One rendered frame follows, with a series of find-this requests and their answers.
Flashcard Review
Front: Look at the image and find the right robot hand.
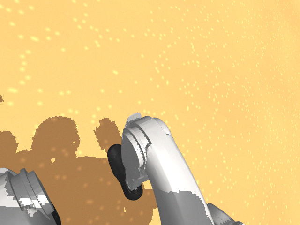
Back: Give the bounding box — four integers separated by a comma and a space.
207, 203, 235, 225

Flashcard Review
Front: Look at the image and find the right robot foot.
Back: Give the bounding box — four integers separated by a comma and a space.
107, 144, 143, 201

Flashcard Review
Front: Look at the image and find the left robot foot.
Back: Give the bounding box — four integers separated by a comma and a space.
51, 204, 61, 225

